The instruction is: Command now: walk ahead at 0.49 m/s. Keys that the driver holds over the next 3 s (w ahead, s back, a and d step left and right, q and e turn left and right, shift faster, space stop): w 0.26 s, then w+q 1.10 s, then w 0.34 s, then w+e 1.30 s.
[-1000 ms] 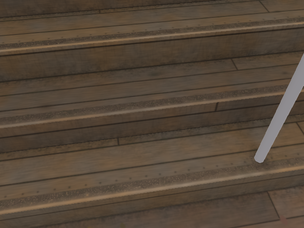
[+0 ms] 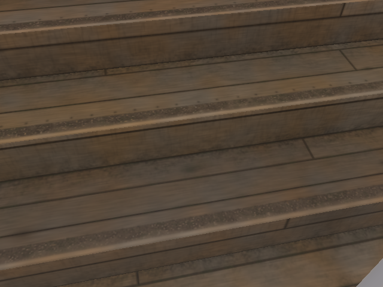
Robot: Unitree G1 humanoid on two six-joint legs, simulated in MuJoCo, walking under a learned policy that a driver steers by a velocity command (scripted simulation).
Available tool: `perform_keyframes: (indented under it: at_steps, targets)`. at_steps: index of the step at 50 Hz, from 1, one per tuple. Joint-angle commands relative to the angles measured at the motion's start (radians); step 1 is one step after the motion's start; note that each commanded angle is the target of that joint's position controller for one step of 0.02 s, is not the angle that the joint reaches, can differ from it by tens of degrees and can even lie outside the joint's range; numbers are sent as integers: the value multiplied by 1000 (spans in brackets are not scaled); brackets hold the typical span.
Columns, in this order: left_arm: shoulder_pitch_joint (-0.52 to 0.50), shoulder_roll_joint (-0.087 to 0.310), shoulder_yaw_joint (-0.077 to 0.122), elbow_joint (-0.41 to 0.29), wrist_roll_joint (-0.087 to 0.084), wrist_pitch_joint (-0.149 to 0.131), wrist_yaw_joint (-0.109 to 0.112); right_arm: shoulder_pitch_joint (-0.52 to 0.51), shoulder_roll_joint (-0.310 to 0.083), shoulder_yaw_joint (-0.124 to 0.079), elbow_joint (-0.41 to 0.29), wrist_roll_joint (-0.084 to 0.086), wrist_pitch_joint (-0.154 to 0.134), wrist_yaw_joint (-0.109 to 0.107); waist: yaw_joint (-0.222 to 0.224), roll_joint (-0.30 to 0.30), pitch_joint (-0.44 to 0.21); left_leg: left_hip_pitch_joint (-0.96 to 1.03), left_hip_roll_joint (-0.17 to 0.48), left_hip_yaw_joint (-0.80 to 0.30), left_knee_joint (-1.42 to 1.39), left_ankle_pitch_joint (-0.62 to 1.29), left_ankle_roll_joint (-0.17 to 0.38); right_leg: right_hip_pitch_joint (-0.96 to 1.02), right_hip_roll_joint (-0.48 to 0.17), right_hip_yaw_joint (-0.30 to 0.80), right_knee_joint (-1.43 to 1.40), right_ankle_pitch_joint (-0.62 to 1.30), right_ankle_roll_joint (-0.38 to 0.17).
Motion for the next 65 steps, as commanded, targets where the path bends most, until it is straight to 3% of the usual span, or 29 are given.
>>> perform_keyframes:
  at_steps: [1,5,9,12,14,15,17,18,19,20,22,24,28,30,35,38,41,43,45,46,47,48,49,50,53,54,59,62,65]
  targets:
    - [-36,32,3,-55,4,-2,11,50,-105,-14,-31,-4,-11,-14,19,96,72,-7,316,-262,-114,168,168,-92,3,-28,59,-20,-5]
    - [-236,40,23,-177,14,-16,30,269,-161,-37,40,-10,-10,-35,-81,124,111,463,502,-466,-95,226,307,-809,-14,58,844,-361,-10]
    - [-487,-61,-41,-375,-10,-24,49,287,-100,-8,82,-42,-15,-34,-91,57,204,453,464,-332,-105,141,156,-1198,7,100,1240,-696,-97]
    - [-550,-113,-107,-510,-15,-25,25,187,-88,26,102,7,12,-33,-31,-2,237,64,337,-120,-302,85,35,-875,-52,-50,789,-601,-106]
    - [-361,-147,-126,-491,-43,-6,11,97,-65,46,59,62,21,-30,28,-26,92,-385,255,-40,-377,727,91,30,15,-165,352,-173,-106]
    - [-138,-49,-77,-421,-55,0,20,66,-184,27,8,74,-4,-8,121,80,-127,-361,262,-27,-131,1356,111,362,109,-192,388,-128,-102]
    - [307,104,8,-298,-14,21,54,-11,-397,-59,-7,126,-51,30,373,209,-447,-103,280,-101,414,1614,16,647,116,-11,25,-13,-117]
    - [310,205,32,-254,24,8,64,9,-263,-48,-23,86,-66,47,285,19,-430,-269,142,-141,822,593,-43,719,-109,407,-263,49,-202]
    - [331,350,74,-213,6,17,70,91,-154,-38,-73,71,-55,50,209,-337,-594,-374,-66,-252,1338,10,-60,735,-368,894,-525,430,-242]
    - [196,280,70,-214,-14,14,44,94,-105,-38,-104,25,-37,38,104,-126,-576,-451,6,-335,1493,58,-46,657,-364,862,-550,177,-223]
    - [10,69,25,-134,-25,10,31,-64,-38,-34,-184,-34,23,18,6,53,-162,-604,124,-144,1526,192,-32,261,-282,670,-577,-635,-151]
    - [34,-59,-6,-43,6,-19,23,-128,14,-15,-246,-29,53,2,-36,-28,-22,-719,115,-156,1686,208,19,106,-238,467,-592,-568,-107]
    - [188,-64,-1,80,0,-85,-11,-195,111,24,-308,8,70,0,-59,22,38,-1013,101,-254,1776,160,77,208,-222,180,-637,-221,-33]
    - [156,-66,-16,60,1,-95,-13,-212,51,9,-302,9,77,-4,-64,50,55,-983,64,-195,1637,247,53,156,-188,16,-673,-132,9]
    - [341,59,2,101,1,-116,-10,-486,98,34,-436,8,97,-50,3,-51,95,-1336,43,-105,1938,-10,67,426,-200,-44,-770,-7,-11]
    - [459,13,-6,126,-3,-102,21,-607,86,46,-502,5,101,-35,30,-22,102,-1299,80,-31,1666,-9,54,486,-152,-110,-820,-36,13]
    - [524,82,18,121,-5,-79,81,-702,64,47,-536,8,110,4,84,-86,60,-1231,156,107,1399,-166,55,672,-195,-148,-964,203,-50]
    - [477,53,6,85,-39,-59,98,-673,88,55,-509,28,117,14,66,-47,43,-957,98,224,1094,-231,85,669,-167,-274,-893,830,-23]
    - [482,189,38,17,-56,-56,115,-472,81,49,-462,55,135,-4,-13,-155,-123,-601,-35,308,972,-273,99,669,-235,-261,-624,1708,-34]
    - [412,245,53,-27,-60,-53,104,-271,35,32,-419,44,131,-8,-81,-258,-229,-474,-64,220,883,-353,128,727,-248,-250,-407,1774,-51]
    - [359,268,61,-83,-76,-65,70,-149,-32,8,-398,18,125,-6,-134,-253,-326,-269,-77,105,708,-339,160,665,-246,-236,-160,1635,-85]
    - [300,220,60,-168,-52,-85,42,-153,-126,-23,-384,18,131,-5,-123,-102,-327,-76,10,-256,524,-520,232,283,-155,-186,167,1150,-67]
    - [156,190,70,-253,-24,-97,-6,-223,-243,-82,-415,12,149,-1,-144,172,-335,-37,247,-936,107,-759,348,-47,122,-77,727,24,7]
    - [111,94,60,-322,10,-111,-17,-315,-248,-92,-433,-17,148,8,-65,35,-366,-29,300,-1086,-30,-770,291,-199,75,197,1040,71,-4]
    - [80,-58,-3,-416,18,-85,31,-243,-77,-46,-268,-16,69,-3,69,-88,23,-369,216,-724,83,-458,148,-401,29,144,1108,80,-28]
    - [125,-96,-23,-401,22,-66,41,-224,-42,-35,-234,-18,53,-4,103,-77,59,-404,170,-599,119,-307,119,-453,34,143,1182,80,-36]
    - [-43,-105,-53,-483,8,-15,57,-81,-106,-38,-203,-17,11,32,68,32,49,-353,124,-391,139,174,18,-665,24,31,1223,-6,-1]
    - [-222,-151,-83,-554,28,-20,50,18,-105,-38,-164,-2,5,34,18,78,35,-231,135,-464,79,-29,21,-861,3,39,1316,-83,-30]
    - [-427,-165,-103,-642,28,-17,29,111,-93,-45,-146,12,17,-17,-56,79,23,-149,135,-518,-41,118,72,-821,12,-3,1074,-120,-8]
